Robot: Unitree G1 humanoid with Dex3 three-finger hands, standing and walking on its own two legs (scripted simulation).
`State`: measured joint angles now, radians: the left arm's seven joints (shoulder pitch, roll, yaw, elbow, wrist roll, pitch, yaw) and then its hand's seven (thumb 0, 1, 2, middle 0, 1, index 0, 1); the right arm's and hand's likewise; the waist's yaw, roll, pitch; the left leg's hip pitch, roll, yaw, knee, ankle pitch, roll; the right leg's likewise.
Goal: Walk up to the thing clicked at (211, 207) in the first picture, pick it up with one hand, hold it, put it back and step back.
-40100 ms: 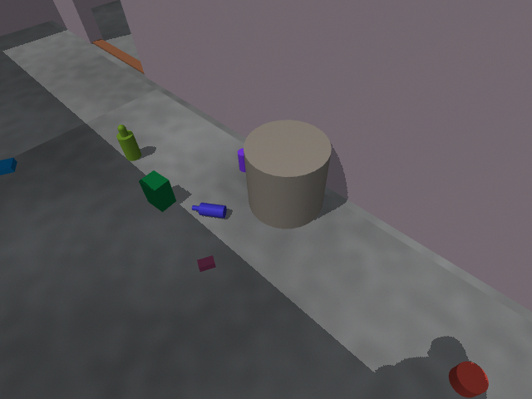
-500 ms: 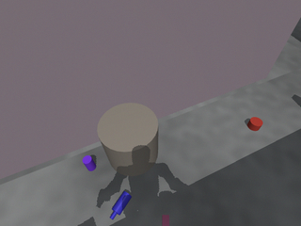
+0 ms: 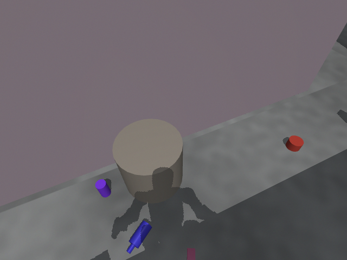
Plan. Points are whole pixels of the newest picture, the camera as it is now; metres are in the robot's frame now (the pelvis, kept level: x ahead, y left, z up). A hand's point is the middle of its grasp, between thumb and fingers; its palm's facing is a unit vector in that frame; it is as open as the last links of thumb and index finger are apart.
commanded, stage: rise first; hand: left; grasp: from above
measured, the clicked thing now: (138, 237) +0.36 +0.23 -0.75
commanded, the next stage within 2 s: none
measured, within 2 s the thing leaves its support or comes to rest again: neither
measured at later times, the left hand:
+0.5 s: hand out of the picture +0.13 +0.26 -0.21, palm faces -0.09 -0.87 -0.48, open 12.9 cm
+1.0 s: hand out of the picture +0.13 +0.29 -0.31, palm faces -0.20 -0.66 -0.73, open 13.9 cm
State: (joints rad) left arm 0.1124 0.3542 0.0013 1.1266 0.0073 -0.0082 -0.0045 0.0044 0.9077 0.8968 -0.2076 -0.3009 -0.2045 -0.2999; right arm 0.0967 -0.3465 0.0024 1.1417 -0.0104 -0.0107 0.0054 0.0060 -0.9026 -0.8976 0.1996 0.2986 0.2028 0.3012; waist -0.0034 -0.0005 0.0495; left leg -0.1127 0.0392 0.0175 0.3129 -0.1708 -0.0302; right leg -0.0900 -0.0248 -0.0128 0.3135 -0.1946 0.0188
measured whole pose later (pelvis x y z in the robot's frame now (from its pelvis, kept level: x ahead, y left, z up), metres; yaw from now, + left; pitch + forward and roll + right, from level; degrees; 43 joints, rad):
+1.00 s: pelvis -0.03 +0.01 -0.14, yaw +0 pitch +24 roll -2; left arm -0.04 0.25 0.13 0.83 0.47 0.29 0.36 0.00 -0.46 0.96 -0.07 -1.03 -0.08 -1.02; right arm 0.12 -0.22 -0.02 0.65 -0.03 -0.13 -0.06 0.01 -0.86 -0.88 0.20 0.30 0.20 0.30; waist -0.01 0.00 -0.18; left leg -1.19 0.04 -0.04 1.34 -0.57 -0.03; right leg -1.14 -0.03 -0.02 1.32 -0.60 0.02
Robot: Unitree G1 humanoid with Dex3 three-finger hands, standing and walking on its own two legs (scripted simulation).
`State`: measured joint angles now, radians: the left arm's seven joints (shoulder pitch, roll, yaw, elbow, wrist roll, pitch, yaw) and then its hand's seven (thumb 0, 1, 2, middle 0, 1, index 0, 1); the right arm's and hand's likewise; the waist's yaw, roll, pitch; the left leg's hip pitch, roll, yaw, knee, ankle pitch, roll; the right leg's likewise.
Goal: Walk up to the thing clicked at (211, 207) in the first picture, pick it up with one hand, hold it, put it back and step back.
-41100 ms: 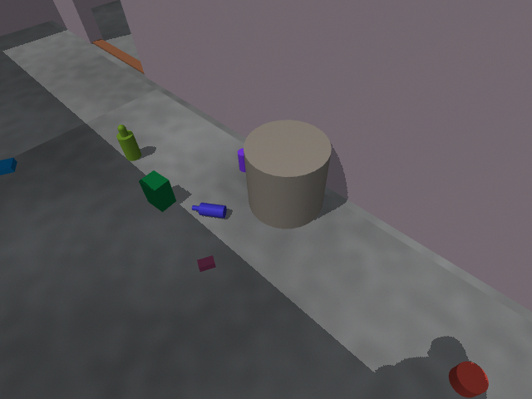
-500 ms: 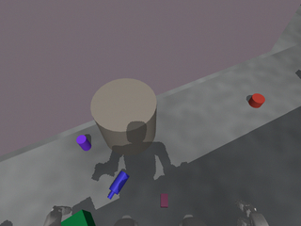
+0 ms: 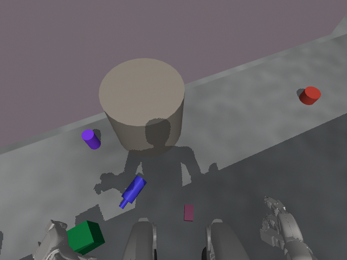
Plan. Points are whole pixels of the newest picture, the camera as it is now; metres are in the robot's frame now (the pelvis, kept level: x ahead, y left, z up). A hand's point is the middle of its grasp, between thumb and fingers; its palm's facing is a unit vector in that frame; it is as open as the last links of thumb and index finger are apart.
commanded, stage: rise first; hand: left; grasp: from above
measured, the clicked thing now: (131, 192) +0.39 +0.22 -0.61
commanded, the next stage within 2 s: approach in 1.82 s
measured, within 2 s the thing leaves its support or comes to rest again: neither
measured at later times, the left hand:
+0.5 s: hand (102, 206) +0.29 +0.28 -0.36, palm faces -0.11 -0.38 -0.92, open 13.9 cm
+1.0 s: hand (114, 197) +0.34 +0.26 -0.43, palm faces -0.17 -0.41 -0.89, open 14.0 cm
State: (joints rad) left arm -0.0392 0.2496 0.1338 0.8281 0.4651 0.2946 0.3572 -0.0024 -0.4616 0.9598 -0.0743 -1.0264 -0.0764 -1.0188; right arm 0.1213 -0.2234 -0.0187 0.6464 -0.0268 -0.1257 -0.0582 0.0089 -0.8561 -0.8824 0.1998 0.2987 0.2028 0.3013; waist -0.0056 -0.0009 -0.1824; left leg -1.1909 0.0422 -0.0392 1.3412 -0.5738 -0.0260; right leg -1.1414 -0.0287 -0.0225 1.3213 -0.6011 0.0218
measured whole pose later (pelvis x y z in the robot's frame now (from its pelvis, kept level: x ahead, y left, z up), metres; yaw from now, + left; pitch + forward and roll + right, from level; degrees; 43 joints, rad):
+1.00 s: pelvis -0.08 +0.00 -0.27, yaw -5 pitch +35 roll -4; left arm -1.01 0.49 0.37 1.59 0.59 0.42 0.69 0.00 -0.53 1.03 -0.12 -1.00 -0.10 -1.02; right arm 0.13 -0.30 -0.02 0.91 -0.13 -0.25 0.25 0.01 -0.90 -0.90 0.20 0.30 0.20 0.30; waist -0.17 0.04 -0.11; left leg -2.22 0.05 -0.11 2.26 -0.65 -0.03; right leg -2.17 0.03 -0.01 2.22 -0.66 0.04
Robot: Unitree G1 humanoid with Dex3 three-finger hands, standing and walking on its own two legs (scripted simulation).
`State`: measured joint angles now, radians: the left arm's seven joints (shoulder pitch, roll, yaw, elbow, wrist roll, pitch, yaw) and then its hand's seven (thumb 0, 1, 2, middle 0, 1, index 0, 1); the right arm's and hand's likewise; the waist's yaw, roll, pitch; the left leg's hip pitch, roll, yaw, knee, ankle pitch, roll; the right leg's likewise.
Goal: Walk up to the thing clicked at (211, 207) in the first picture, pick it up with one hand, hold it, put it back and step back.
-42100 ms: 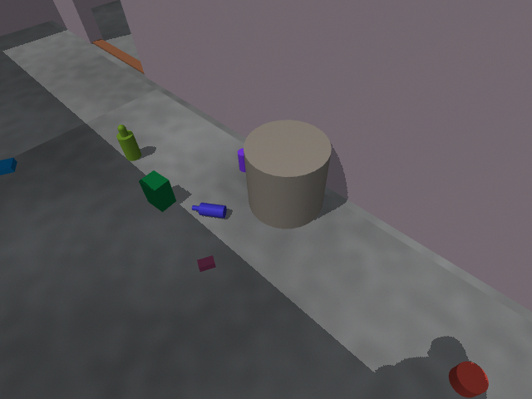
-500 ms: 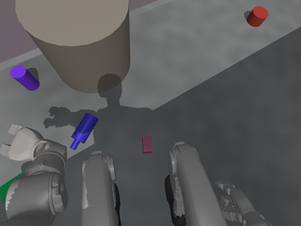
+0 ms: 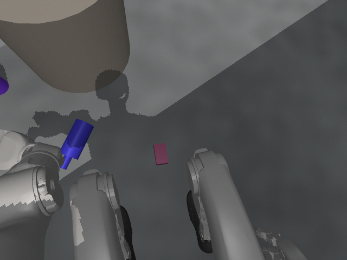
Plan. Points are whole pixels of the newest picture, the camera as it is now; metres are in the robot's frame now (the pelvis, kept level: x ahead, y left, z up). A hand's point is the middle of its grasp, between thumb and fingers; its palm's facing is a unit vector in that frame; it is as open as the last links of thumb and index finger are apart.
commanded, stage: rise first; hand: left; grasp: from above
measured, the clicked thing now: (74, 145) +0.45 +0.26 -0.34
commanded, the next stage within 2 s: approach in 0.82 s
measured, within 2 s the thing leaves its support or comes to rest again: neither
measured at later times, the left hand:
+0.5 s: hand (44, 154) +0.40 +0.29 -0.20, palm faces -0.13 -0.44 -0.89, open 13.9 cm
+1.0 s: hand (50, 151) +0.41 +0.29 -0.21, palm faces -0.15 -0.42 -0.90, open 13.8 cm
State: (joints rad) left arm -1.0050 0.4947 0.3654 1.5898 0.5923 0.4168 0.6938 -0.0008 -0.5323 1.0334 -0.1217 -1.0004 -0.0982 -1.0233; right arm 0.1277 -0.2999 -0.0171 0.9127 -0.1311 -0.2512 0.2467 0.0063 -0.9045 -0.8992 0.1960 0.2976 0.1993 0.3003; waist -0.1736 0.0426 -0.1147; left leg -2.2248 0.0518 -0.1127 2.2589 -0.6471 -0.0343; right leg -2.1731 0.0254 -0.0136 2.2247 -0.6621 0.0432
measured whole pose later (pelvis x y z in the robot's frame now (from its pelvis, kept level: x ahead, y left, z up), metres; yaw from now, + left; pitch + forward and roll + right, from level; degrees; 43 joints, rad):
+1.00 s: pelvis +0.00 +0.00 -0.04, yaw -3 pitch +31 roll -7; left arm -1.08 0.62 0.45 1.71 0.66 0.38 0.75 0.00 -0.48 0.96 -0.18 -0.92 -0.15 -0.95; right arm 0.11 -0.33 0.03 0.93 -0.20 -0.27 0.33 0.00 -0.91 -0.90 0.19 0.30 0.20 0.30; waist -0.24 0.02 0.01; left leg -2.30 0.05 -0.18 2.40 -0.66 -0.05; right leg -2.23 0.04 -0.06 2.33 -0.65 0.05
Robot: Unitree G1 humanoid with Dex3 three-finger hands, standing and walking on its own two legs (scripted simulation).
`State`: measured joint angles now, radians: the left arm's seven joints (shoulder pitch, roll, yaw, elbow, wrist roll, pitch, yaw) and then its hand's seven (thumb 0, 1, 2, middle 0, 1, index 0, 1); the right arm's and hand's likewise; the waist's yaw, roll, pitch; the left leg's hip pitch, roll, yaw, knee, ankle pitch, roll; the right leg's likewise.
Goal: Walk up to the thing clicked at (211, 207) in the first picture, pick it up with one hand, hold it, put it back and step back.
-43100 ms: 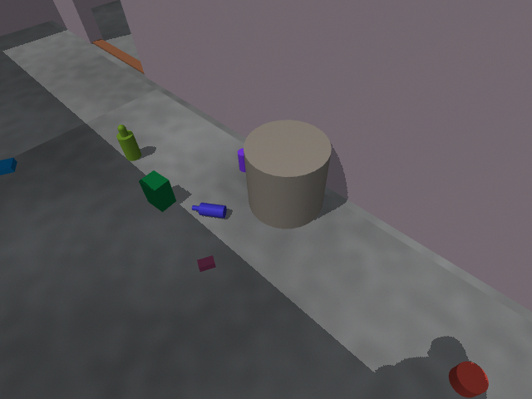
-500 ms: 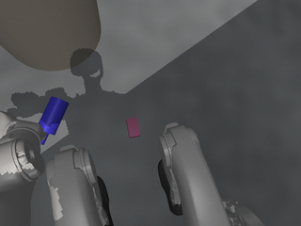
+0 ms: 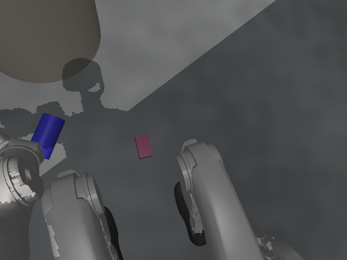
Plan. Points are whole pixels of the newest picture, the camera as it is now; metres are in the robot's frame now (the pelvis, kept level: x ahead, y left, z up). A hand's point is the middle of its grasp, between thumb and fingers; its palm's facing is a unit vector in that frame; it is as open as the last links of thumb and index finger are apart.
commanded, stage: approach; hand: left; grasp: from above
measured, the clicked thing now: (43, 143) +0.43 +0.29 -0.30
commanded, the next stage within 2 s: rest palm in 0.30 s
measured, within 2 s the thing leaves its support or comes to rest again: neither
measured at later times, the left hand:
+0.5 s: hand (47, 121) +0.48 +0.25 -0.23, palm faces -0.04 -0.48 -0.88, open 14.2 cm
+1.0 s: hand (42, 135) +0.45 +0.28 -0.27, palm faces -0.07 -0.49 -0.87, open 14.0 cm
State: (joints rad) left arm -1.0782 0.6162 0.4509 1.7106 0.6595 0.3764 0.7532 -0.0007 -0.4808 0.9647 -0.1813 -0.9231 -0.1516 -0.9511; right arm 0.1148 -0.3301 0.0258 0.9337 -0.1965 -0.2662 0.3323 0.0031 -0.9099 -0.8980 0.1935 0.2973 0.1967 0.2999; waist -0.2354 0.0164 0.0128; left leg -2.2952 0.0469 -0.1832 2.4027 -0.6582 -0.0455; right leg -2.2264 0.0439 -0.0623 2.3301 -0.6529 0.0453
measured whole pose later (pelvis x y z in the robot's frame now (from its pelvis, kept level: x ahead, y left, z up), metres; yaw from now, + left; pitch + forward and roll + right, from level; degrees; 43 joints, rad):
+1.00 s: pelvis +0.00 +0.01 -0.02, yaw -4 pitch +25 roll -13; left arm -1.22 0.88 0.39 1.77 0.48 0.38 0.86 0.00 -0.50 0.95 -0.10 -1.03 -0.10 -1.03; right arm 0.07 -0.39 0.29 0.78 -0.23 -0.33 0.44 0.00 -0.92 -0.90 0.19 0.30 0.20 0.30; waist -0.40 -0.13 0.27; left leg -2.28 0.02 -0.31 2.53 -0.71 -0.05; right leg -2.15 0.05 -0.16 2.38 -0.69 0.06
